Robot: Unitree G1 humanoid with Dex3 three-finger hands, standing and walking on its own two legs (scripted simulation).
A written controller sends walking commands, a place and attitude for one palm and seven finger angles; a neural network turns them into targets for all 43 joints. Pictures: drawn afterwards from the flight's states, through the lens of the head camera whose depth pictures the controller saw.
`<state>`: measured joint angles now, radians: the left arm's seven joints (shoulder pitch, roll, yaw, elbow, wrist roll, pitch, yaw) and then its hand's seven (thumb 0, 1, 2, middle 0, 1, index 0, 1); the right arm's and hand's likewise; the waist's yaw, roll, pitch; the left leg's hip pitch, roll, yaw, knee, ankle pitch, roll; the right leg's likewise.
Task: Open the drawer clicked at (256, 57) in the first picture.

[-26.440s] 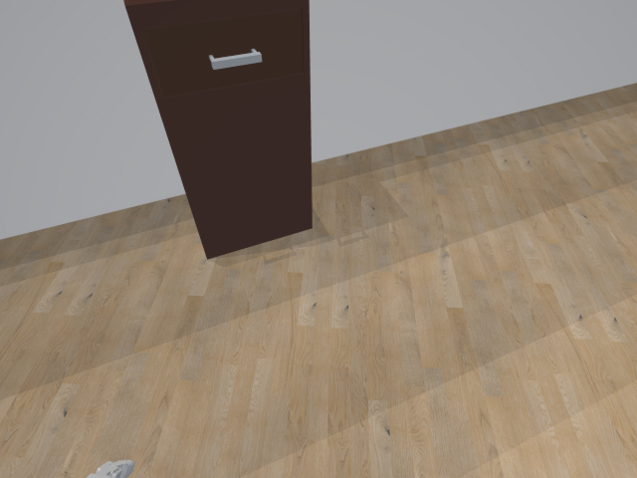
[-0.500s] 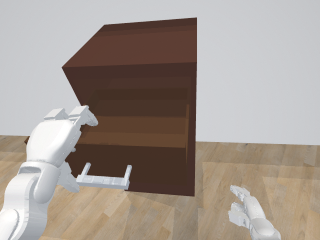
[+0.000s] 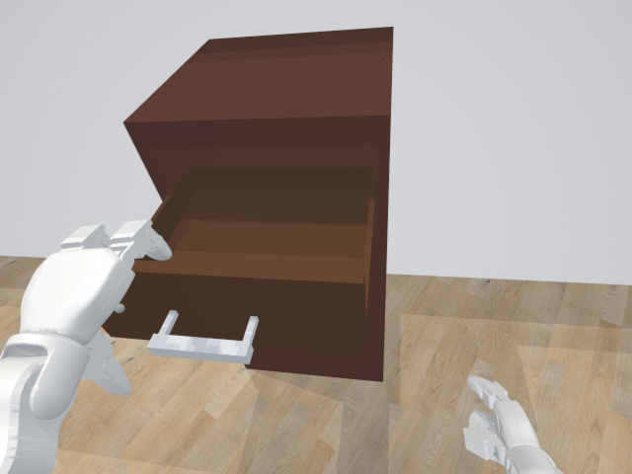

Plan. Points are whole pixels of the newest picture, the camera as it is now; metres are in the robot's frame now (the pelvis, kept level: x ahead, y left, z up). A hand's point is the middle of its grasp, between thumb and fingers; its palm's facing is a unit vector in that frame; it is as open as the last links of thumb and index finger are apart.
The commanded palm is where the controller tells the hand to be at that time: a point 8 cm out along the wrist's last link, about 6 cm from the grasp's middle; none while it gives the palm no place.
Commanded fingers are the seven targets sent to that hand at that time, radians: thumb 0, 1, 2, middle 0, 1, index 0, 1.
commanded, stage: draw the hand back to the body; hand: left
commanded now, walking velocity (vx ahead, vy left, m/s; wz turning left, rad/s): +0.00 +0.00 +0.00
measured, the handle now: (205, 334) +0.27 +0.21 +0.03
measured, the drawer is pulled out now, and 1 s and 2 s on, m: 0.30 0.30 0.30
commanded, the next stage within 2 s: step back with the hand held close in 1.28 s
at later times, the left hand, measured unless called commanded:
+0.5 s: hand (128, 291) +0.22 +0.21 +0.20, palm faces +0.36 -0.86 -0.36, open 13.4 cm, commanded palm +0.17 +0.26 +0.22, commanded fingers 0.00 -0.08 0.48 -0.27 -0.93 -0.27 -0.93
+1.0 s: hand (114, 277) +0.23 +0.23 +0.21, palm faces +0.43 -0.80 -0.42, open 9.3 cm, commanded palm +0.18 +0.28 +0.22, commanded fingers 0.00 0.80 0.86 -0.21 -0.37 -0.21 -0.37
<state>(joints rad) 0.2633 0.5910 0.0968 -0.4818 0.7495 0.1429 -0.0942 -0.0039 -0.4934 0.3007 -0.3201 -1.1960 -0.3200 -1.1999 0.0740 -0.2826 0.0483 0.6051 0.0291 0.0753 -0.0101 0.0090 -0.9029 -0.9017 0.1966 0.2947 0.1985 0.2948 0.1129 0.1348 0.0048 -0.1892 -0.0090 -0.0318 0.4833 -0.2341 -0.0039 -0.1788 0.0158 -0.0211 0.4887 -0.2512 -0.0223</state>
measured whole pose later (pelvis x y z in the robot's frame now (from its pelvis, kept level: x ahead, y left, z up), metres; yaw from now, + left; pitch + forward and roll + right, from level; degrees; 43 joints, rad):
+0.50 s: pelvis +0.02 +0.00 +0.00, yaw +0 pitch -4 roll +0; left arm 0.41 0.33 0.25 -0.61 -0.02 -0.10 0.09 -0.01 -0.37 0.36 -0.31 -1.11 -0.31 -1.11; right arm 0.16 -0.19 0.07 0.61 0.00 -0.14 -0.08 0.01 -0.90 -0.90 0.20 0.29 0.20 0.30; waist 0.07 0.04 0.03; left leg -0.14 -0.01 -0.03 0.48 -0.27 0.00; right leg -0.12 0.02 -0.02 0.46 -0.27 -0.02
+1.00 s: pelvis +0.04 +0.00 +0.00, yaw +0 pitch -2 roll +0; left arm 0.50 0.36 0.36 -0.59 -0.08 -0.11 0.10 0.00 0.45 0.71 -0.24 -0.58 -0.24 -0.58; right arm 0.16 -0.22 0.01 0.63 0.01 -0.12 -0.07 0.01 -0.90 -0.90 0.20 0.29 0.20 0.30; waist 0.07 0.07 0.00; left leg -0.13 0.00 -0.03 0.46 -0.29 -0.01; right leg -0.11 0.03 -0.02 0.44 -0.29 -0.03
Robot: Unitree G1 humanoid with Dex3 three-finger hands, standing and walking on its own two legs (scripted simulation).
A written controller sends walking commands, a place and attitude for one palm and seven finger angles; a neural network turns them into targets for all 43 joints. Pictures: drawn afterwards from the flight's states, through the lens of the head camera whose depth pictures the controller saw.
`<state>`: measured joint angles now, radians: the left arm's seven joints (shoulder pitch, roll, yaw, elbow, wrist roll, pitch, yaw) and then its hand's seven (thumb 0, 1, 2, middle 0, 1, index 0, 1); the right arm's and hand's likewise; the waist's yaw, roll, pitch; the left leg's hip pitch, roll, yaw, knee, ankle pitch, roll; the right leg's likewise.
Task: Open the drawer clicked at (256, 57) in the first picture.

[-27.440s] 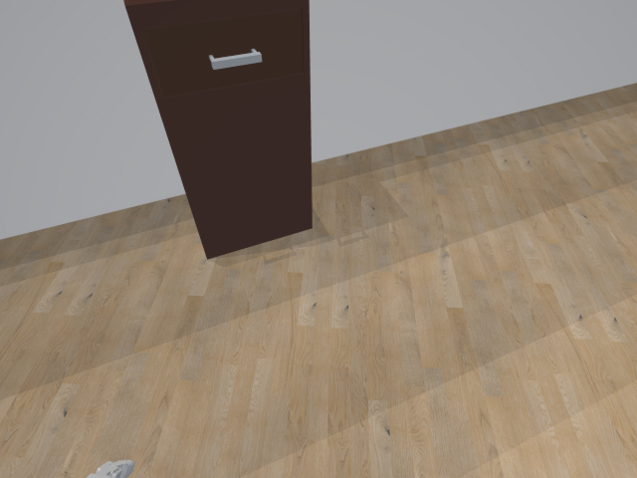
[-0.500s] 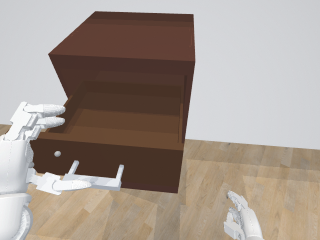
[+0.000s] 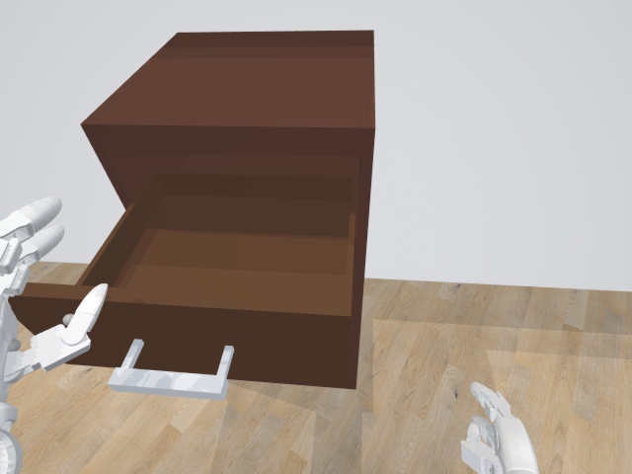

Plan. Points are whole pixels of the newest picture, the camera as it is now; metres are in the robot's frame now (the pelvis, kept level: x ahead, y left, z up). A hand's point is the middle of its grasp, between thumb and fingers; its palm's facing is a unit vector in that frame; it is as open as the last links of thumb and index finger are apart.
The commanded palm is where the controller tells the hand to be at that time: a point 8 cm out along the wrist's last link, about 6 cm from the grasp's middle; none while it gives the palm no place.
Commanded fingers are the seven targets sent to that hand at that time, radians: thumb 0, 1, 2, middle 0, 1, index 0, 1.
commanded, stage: draw the hand back to the body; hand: left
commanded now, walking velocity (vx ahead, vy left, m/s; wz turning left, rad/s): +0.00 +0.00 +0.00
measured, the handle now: (175, 367) +0.23 +0.21 +0.03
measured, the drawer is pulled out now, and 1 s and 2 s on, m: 0.30 0.30 0.30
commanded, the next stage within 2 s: step back with the hand held close in 0.28 s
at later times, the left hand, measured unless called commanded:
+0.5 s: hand (54, 327) +0.17 +0.24 +0.21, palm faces +0.45 -0.77 -0.44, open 7.4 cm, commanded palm +0.11 +0.28 +0.22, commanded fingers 0.00 0.90 0.90 -0.20 -0.30 -0.20 -0.30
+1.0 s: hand out of the picture +0.09 +0.26 +0.21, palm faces +0.44 -0.76 -0.48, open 7.4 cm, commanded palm +0.04 +0.30 +0.22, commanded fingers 0.00 0.90 0.90 -0.20 -0.30 -0.20 -0.30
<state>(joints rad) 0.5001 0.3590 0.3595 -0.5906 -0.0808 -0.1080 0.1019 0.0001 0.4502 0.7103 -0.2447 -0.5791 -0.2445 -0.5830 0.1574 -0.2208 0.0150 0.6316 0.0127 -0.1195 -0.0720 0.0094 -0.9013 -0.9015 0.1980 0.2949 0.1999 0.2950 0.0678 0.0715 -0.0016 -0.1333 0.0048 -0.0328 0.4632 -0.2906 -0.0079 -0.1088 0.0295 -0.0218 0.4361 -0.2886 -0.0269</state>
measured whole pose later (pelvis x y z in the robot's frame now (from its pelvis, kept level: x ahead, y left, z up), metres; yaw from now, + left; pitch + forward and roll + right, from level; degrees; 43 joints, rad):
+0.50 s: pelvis -0.02 -0.01 +0.00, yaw +2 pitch -1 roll -1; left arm 0.48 0.38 0.41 -0.57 -0.08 -0.16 0.10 0.01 0.88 0.90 -0.21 -0.30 -0.21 -0.30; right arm 0.17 -0.22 0.02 0.61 0.02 -0.08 -0.06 0.01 -0.90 -0.90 0.20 0.30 0.20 0.30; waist 0.03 0.08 -0.01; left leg -0.21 0.01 -0.06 0.52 -0.28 0.00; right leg -0.15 0.04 -0.06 0.44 -0.27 -0.04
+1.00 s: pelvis -0.09 +0.02 -0.01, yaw +1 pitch +0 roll -1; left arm 0.56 0.44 0.48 -0.69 -0.06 -0.22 0.14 0.01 0.89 0.90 -0.21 -0.30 -0.21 -0.30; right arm 0.18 -0.19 0.02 0.54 0.02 -0.08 -0.06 0.01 -0.90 -0.90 0.20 0.30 0.20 0.30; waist 0.02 0.00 0.01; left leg -0.40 -0.02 -0.02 0.61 -0.21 0.03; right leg -0.37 0.00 -0.03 0.58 -0.22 0.00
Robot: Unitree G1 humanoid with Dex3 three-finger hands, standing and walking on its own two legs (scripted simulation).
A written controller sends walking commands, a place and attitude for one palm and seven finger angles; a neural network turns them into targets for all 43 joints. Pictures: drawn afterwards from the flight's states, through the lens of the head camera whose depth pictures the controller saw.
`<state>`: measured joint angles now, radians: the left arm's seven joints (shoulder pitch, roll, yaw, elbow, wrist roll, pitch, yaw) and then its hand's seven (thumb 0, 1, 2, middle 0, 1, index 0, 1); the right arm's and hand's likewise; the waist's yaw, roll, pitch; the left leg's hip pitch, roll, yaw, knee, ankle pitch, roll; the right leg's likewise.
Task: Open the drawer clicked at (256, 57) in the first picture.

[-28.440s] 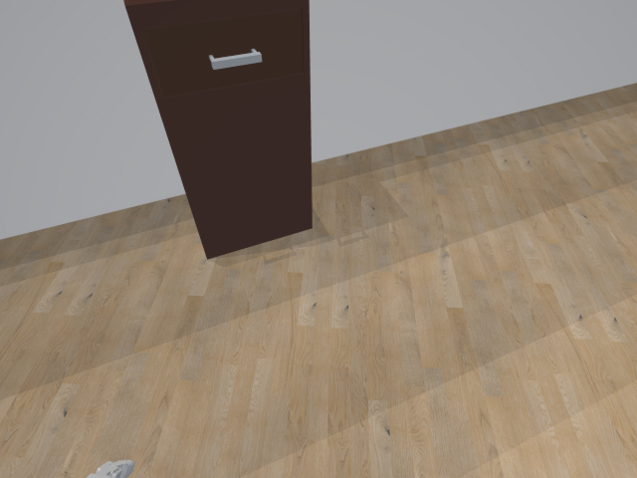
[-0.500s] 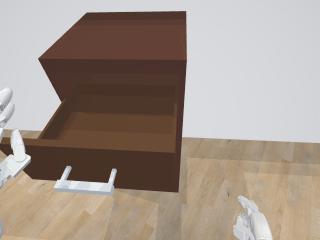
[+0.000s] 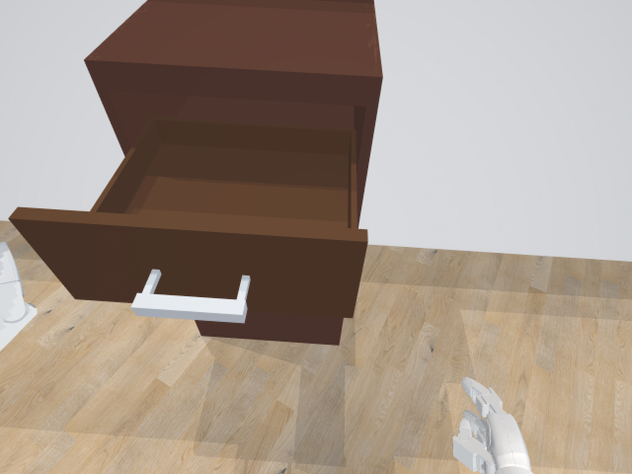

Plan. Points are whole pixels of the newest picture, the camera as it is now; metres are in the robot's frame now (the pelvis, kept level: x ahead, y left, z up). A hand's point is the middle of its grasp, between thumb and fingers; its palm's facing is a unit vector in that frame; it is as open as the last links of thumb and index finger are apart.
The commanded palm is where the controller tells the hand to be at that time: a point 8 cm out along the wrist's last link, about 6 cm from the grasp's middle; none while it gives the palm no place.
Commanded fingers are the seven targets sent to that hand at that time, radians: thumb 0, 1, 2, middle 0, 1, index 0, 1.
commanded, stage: step back with the hand held close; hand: left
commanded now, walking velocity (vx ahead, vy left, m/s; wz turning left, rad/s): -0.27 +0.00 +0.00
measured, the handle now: (195, 294) +0.32 +0.19 +0.05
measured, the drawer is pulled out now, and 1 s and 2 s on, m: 0.30 0.30 0.30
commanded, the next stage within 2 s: stop stepping back and stand still in 0.46 s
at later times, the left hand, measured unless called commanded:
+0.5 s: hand (18, 416) +0.12 +0.20 +0.22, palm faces +0.36 -0.81 -0.46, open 7.4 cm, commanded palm +0.04 +0.26 +0.23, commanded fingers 0.00 0.90 0.90 -0.20 -0.30 -0.20 -0.30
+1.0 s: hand out of the picture -0.02 +0.22 +0.24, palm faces +0.45 -0.77 -0.46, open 7.4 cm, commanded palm -0.07 +0.26 +0.23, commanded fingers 0.00 0.90 0.90 -0.20 -0.30 -0.20 -0.30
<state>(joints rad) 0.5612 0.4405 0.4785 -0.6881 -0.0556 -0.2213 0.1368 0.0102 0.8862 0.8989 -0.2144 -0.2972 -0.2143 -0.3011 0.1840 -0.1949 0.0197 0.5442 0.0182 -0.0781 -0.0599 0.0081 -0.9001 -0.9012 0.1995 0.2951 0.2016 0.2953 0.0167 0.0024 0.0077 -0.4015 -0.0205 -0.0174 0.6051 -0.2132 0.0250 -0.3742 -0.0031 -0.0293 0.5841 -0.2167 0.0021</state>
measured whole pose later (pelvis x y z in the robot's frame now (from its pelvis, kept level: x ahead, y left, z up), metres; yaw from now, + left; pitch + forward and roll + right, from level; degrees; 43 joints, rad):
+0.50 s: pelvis -0.10 -0.02 -0.01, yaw -1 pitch +1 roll -4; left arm 0.47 0.44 0.47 -0.69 -0.07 -0.29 0.11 0.01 0.89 0.90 -0.21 -0.30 -0.21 -0.30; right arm 0.14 -0.19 0.03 0.64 0.01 -0.15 -0.02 0.01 -0.90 -0.90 0.20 0.30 0.20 0.30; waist 0.00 0.05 0.06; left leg -0.59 0.08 -0.02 0.64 -0.18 -0.01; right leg -0.21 0.06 -0.05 0.57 -0.39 -0.01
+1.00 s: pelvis -0.20 -0.02 +0.01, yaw +1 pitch -1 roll -1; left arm 0.57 0.45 0.46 -0.70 -0.05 -0.19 0.15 0.01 0.89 0.90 -0.21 -0.30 -0.21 -0.30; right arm 0.21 -0.18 0.03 0.60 0.01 -0.08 -0.04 0.01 -0.90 -0.90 0.20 0.30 0.20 0.30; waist 0.00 0.00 -0.02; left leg -0.44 0.00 0.02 0.70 -0.34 0.01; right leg -0.26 0.02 -0.07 0.51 -0.30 -0.05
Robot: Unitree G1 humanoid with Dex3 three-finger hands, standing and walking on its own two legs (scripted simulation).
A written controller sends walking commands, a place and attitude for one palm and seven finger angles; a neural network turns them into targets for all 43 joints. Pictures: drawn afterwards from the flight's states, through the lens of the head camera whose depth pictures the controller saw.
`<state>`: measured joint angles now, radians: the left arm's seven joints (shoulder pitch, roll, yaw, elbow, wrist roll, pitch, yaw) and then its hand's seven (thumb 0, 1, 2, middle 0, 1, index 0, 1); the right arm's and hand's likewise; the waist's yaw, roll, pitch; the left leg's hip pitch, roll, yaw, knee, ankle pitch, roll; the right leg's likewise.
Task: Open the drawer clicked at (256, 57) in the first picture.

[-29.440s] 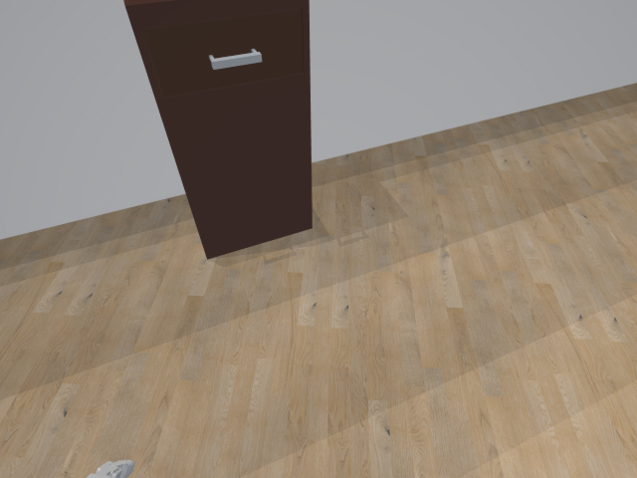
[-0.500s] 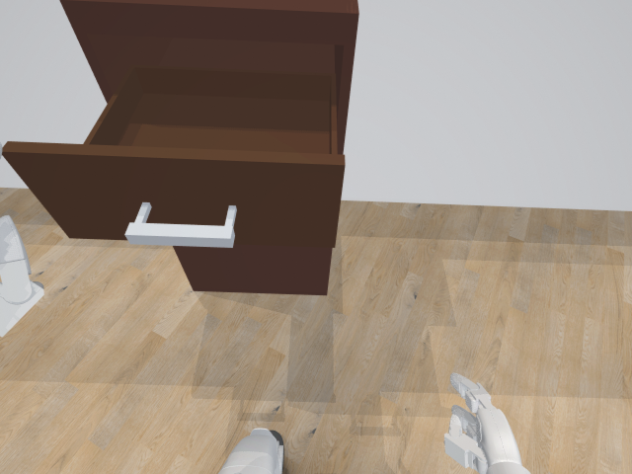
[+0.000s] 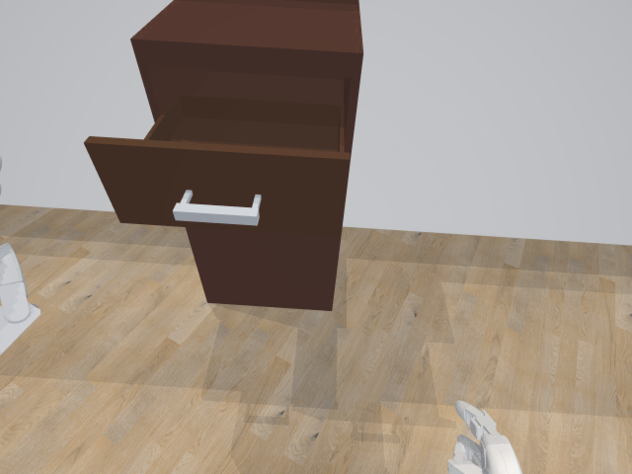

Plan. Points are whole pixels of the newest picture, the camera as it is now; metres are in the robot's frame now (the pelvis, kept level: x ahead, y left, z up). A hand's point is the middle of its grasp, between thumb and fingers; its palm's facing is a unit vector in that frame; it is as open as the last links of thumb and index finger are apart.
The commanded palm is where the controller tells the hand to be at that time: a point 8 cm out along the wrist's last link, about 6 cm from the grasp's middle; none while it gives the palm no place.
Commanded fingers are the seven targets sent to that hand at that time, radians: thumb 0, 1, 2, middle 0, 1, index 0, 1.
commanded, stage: stop stepping back and stand still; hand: left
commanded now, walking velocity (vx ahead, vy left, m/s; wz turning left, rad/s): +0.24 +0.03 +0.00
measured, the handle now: (219, 206) +0.52 +0.20 +0.04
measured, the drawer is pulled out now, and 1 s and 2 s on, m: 0.30 0.30 0.30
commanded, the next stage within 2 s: let the arm hang, fingers relaxed in 0.90 s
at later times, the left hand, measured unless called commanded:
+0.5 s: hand (51, 340) +0.16 +0.21 +0.22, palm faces +0.43 -0.76 -0.49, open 7.4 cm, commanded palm +0.10 +0.26 +0.22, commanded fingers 0.00 0.90 0.90 -0.20 -0.30 -0.20 -0.30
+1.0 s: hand (53, 316) +0.19 +0.23 +0.21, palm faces +0.37 -0.80 -0.47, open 7.4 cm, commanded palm none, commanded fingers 0.00 0.90 0.90 -0.20 -0.30 -0.20 -0.30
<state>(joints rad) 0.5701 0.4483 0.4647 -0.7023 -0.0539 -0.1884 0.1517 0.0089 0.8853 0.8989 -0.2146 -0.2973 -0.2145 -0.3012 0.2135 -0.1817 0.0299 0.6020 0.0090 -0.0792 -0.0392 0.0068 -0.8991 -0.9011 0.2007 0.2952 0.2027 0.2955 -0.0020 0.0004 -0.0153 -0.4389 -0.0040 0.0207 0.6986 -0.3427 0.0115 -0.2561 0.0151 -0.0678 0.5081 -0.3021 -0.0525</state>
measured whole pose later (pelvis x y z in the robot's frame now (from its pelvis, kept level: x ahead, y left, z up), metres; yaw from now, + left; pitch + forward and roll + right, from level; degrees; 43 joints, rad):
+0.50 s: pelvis -0.03 -0.02 +0.00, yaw +0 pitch +0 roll +0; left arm 0.53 0.43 0.45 -0.64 -0.03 -0.24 0.14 0.01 0.88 0.90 -0.22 -0.30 -0.22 -0.30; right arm 0.24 -0.21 0.00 0.69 0.00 -0.07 -0.04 0.01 -0.90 -0.90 0.20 0.30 0.20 0.30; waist -0.01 0.02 0.01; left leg -0.48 0.03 0.03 0.94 -0.35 0.00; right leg -0.25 0.01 -0.11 0.55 -0.29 -0.06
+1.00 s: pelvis -0.01 +0.00 +0.00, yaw -1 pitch +0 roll -1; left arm 0.58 0.42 0.44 -0.66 -0.06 -0.22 0.15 0.01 0.89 0.90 -0.21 -0.30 -0.21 -0.30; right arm 0.17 -0.18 0.03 0.58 0.01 -0.09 -0.04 0.01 -0.90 -0.90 0.20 0.30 0.20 0.30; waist -0.01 0.01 0.03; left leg -0.28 0.04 0.07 0.50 -0.22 0.01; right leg -0.18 0.02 -0.09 0.44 -0.26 -0.02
